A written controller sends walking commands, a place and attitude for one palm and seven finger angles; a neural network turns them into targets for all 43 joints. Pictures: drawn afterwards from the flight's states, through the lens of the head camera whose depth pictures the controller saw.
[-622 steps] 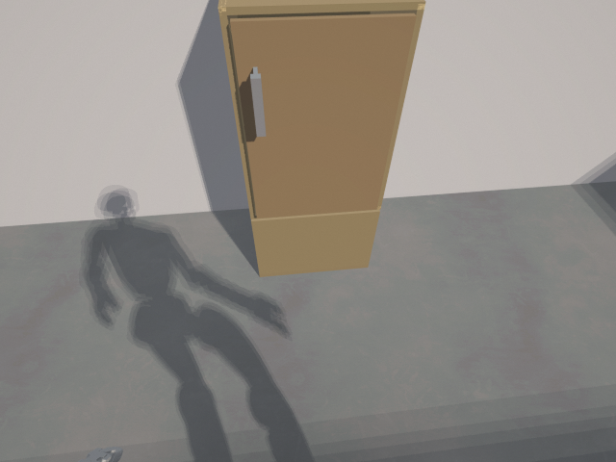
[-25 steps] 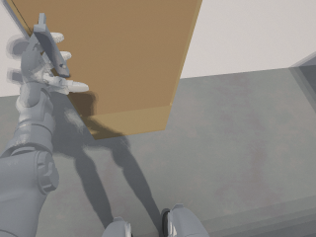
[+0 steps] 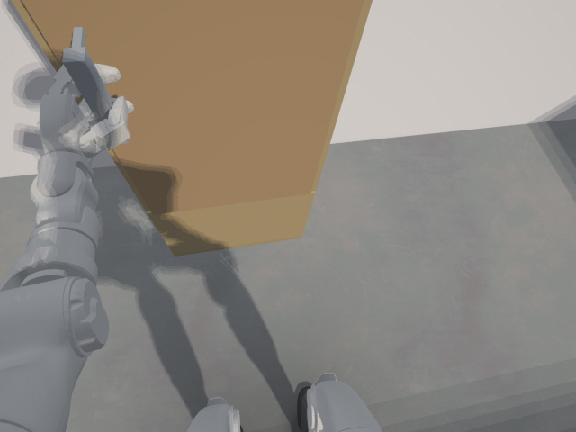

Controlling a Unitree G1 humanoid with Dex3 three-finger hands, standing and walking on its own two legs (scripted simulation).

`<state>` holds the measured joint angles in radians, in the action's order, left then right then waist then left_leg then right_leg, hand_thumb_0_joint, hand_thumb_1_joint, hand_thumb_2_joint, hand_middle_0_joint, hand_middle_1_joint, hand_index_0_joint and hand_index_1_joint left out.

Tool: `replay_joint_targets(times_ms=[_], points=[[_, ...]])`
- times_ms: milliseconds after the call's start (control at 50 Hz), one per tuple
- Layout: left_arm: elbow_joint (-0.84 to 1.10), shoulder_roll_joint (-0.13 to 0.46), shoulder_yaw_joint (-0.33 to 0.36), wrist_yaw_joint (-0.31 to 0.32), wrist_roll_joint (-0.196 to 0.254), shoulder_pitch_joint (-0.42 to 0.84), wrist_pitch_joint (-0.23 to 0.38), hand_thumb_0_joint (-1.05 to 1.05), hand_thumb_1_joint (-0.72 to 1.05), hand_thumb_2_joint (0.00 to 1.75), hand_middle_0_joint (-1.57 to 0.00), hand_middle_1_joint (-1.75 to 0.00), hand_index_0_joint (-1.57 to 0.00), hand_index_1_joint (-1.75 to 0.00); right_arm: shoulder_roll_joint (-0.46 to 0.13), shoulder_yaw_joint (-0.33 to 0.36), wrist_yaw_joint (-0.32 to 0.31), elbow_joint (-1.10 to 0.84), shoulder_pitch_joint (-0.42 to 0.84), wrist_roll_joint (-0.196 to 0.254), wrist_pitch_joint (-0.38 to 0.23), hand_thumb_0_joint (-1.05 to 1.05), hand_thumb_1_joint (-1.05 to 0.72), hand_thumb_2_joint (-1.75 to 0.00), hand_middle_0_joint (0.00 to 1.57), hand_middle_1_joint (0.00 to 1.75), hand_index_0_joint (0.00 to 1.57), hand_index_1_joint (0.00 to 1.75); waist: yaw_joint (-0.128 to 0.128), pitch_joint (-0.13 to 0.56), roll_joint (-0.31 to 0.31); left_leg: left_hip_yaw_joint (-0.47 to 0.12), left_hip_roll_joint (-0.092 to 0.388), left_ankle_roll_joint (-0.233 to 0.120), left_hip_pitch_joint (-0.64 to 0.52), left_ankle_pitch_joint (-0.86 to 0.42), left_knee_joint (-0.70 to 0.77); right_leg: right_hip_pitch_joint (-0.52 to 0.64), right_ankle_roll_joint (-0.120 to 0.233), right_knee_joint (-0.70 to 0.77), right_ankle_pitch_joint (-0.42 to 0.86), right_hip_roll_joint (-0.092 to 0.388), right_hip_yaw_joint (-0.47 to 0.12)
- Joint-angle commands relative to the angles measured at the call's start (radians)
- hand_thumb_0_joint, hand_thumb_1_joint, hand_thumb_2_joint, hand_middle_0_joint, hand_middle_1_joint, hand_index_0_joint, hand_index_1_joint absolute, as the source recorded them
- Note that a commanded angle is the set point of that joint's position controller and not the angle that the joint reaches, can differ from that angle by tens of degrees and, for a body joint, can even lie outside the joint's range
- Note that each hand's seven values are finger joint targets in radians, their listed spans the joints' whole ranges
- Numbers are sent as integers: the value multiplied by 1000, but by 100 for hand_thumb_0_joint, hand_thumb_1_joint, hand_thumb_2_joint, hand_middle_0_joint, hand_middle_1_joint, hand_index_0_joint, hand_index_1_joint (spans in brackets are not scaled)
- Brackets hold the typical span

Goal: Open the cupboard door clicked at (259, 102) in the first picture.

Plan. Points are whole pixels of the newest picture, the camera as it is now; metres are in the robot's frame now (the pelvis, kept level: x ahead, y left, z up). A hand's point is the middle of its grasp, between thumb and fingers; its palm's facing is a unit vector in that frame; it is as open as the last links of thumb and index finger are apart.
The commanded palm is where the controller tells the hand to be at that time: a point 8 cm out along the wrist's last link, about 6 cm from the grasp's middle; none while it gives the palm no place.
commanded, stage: close the thumb around the handle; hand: left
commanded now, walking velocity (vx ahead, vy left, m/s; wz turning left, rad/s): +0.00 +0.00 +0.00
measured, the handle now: (101, 90) +0.57 +0.21 +0.08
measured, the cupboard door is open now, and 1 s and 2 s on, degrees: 1 37 41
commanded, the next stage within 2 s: pull the door open along its arc in 0.10 s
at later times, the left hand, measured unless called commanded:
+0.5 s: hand (122, 145) +0.48 +0.18 +0.07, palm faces +0.07 -1.00 -0.01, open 6.0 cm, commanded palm +0.42 +0.23 +0.07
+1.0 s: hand (216, 247) +0.33 +0.06 +0.08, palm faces +0.41 -0.91 -0.02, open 6.2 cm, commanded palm +0.25 +0.11 +0.07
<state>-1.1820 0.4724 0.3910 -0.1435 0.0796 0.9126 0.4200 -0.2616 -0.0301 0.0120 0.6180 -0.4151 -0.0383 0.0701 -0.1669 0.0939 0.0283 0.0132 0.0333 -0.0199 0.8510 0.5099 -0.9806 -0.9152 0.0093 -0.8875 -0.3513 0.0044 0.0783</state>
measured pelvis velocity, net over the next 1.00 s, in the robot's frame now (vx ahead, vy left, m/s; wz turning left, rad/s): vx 0.01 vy -0.02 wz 0.02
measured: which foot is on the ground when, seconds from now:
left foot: down 0.00-1.00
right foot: down 0.00-1.00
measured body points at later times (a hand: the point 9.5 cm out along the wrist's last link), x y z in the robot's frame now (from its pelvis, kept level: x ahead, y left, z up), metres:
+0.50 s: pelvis +0.01 +0.00 +0.01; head +0.12 +0.00 +0.45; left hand +0.47 +0.23 +0.07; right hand +0.02 -0.26 -0.11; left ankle -0.03 +0.10 -0.68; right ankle +0.03 -0.12 -0.68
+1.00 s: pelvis +0.01 -0.02 +0.02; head +0.05 -0.03 +0.47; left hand +0.30 +0.11 +0.08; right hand +0.20 -0.22 -0.08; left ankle -0.03 +0.10 -0.68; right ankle +0.03 -0.12 -0.68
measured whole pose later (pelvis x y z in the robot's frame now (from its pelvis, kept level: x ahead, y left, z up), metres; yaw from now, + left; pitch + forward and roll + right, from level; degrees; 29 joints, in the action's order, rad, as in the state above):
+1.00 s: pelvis +0.01 -0.02 +0.02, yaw +1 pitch +11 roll +0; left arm -0.23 -0.12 -0.16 0.60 -0.11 0.03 0.22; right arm -0.15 -0.01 0.03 0.55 -0.15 -0.08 0.04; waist 0.00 0.12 0.03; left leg 0.02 0.02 0.01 0.56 0.48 -0.85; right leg -0.66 0.03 -0.84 -0.38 0.02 0.07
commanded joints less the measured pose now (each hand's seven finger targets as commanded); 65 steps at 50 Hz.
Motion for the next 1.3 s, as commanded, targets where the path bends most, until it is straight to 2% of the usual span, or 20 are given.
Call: replay_joint_targets(times_ms=[0, 100, 180, 200, 220, 300, 360, 420, 460, 560, 580, 640, 700, 800, 840, 920, 1060, 1140, 1200, 1280], points=[[222, 183, -3, -15, 3, 434, 76, 0, 90, 90, -40, -135, -40, -135, -177, 67, -6, -32, -182, -2, -14, 0, -90, -90, 20, 30, 20, 30, -22, 489, 107, -57, -13, 14, -265, -530, 98, 304, 10, 48, 373, -44, -38], [227, 193, 1, -11, 2, 440, 80, 0, 90, 90, -40, -135, -40, -135, -178, 69, -7, -28, -181, -1, -12, 0, -90, -90, 20, 30, 20, 30, -23, 478, 87, -59, -12, 13, -259, -521, 103, 309, 10, 49, 370, -44, -38], [274, 168, -12, -14, 6, 418, 89, 0, 90, 90, -40, -135, -40, -135, -170, 71, -4, -32, -179, -1, -13, 0, -90, -90, 20, 30, 20, 30, -11, 530, 130, -60, -10, 23, -314, -611, 97, 321, 12, 43, 418, -44, -36], [263, 255, 49, -10, 2, 430, 92, 0, 90, 90, -40, -135, -40, -135, -179, 71, -8, -27, -182, -1, -10, 0, -90, -90, 20, 30, 20, 30, -6, 517, 89, -58, -10, 16, -271, -582, 95, 352, 11, 43, 429, -44, -45], [256, 265, 54, -12, -3, 403, 90, 0, 90, 90, -40, -135, -40, -135, -177, 69, -8, -36, -177, 2, -7, 0, -90, -90, 20, 30, 20, 30, 1, 512, 92, -50, -17, 11, -245, -552, 103, 375, 11, 44, 430, -44, -50], [287, 200, 29, -35, 21, 262, 86, 0, 90, 90, -40, -135, -40, -135, -168, 69, -5, -68, -152, 10, -5, 0, -90, -90, 20, 30, 20, 30, 31, 490, 75, -36, -18, 8, -233, -547, 125, 413, 13, 51, 440, -41, -48], [377, 181, 30, -39, 42, 160, 81, 0, 90, 90, -40, -135, -40, -135, -162, 76, -1, -92, -139, 18, -5, 0, -90, -90, 20, 30, 20, 30, 59, 541, 104, -33, -14, 12, -280, -620, 133, 439, 15, 53, 475, -41, -48], [432, 124, 8, -34, 66, 20, 61, 0, 90, 90, -40, -135, -40, -135, -156, 80, 5, -115, -109, 28, -6, 0, -90, -90, 20, 30, 20, 30, 76, 470, 31, -15, -16, 4, -226, -570, 163, 488, 13, 72, 479, -38, -50], [528, 104, 6, -28, 79, -69, 57, 0, 90, 90, -40, -135, -40, -135, -148, 84, 6, -135, -91, 33, -12, 0, -90, -90, 20, 30, 20, 30, 103, 506, 52, -6, -18, 1, -228, -602, 176, 544, 18, 69, 525, -30, -59], [731, -35, -88, 10, 94, -298, 32, 0, 90, 90, -40, -135, -40, -135, -125, 88, 14, -159, -38, 45, -38, 0, -90, -90, 20, 30, 20, 30, 125, 452, 38, 2, -14, 6, -267, -629, 207, 552, 18, 86, 526, -24, -48], [786, -91, -48, 89, 133, -316, 27, 0, 90, 90, -40, -135, -40, -135, -108, 90, 17, -163, -9, 45, -48, 0, -90, -90, 20, 30, 20, 30, 153, 424, 27, 5, -17, 19, -263, -605, 216, 541, 15, 102, 498, -30, -32], [934, -218, -117, 287, 94, -419, 15, 0, 90, 90, -40, -135, -40, -135, -92, 89, 31, -175, 47, 29, -77, 0, -90, -90, 20, 30, 20, 30, 165, 394, 8, 6, -23, 28, -273, -573, 223, 541, 19, 106, 456, -27, -15], [1045, -358, -223, 468, 13, -524, 8, 0, 90, 90, -40, -135, -40, -135, -69, 87, 44, -176, 95, 7, -94, 0, -90, -90, 20, 30, 20, 30, 170, 379, -3, 4, -22, 37, -295, -558, 226, 540, 21, 97, 431, -17, -6], [1126, -499, -361, 711, -136, -592, -39, 0, 90, 90, -40, -135, -40, -135, -40, 83, 39, -181, 186, -26, -95, 0, -90, -90, 20, 30, 20, 30, 176, 323, -40, -2, -28, 36, -278, -443, 234, 531, 25, 97, 342, -4, -8], [1139, -534, -400, 777, -177, -613, -68, 0, 90, 90, -40, -135, -40, -135, -31, 80, 28, -182, 216, -38, -89, 0, -90, -90, 20, 30, 20, 30, 173, 317, -111, -8, -30, 30, -265, -405, 232, 543, 25, 111, 320, -2, -14], [1213, -600, -500, 792, -228, -731, -128, 0, 90, 90, -40, -135, -40, -135, -4, 71, 5, -193, 273, -42, -69, 0, -90, -90, 20, 30, 20, 30, 185, 320, -79, 7, -37, 26, -290, -380, 234, 580, 29, 131, 328, 8, -32], [1399, -726, -640, 753, -172, -1045, -213, 0, 90, 90, -40, -135, -40, -135, 25, 48, 15, -228, 360, -27, -68, 0, -90, -90, 20, 30, 20, 30, 199, 272, -94, -3, -44, 29, -327, -379, 234, 634, 26, 161, 390, 14, -24], [1398, -766, -689, 773, -186, -943, -259, 0, 90, 90, -40, -135, -40, -135, 29, 38, 16, -213, 378, -30, -76, 0, -90, -90, 20, 30, 20, 30, 165, 210, -68, -16, -52, 32, -319, -338, 205, 577, 19, 175, 371, 27, -40], [1320, -693, -610, 806, -189, -761, -262, 0, 90, 90, -40, -135, -40, -135, 20, 37, -4, -183, 378, -34, -79, 0, -90, -90, 20, 30, 20, 30, 149, 206, -117, -25, -64, 31, -286, -272, 187, 540, 2, 201, 288, 45, -79], [1269, -712, -605, 807, -188, -778, -250, 0, 62, 78, -38, -132, -38, -132, 22, 46, -15, -170, 369, -39, -92, 0, -90, -90, 20, 30, 20, 30, 163, 257, -138, -24, -68, 32, -276, -268, 182, 575, -10, 211, 311, 60, -112]])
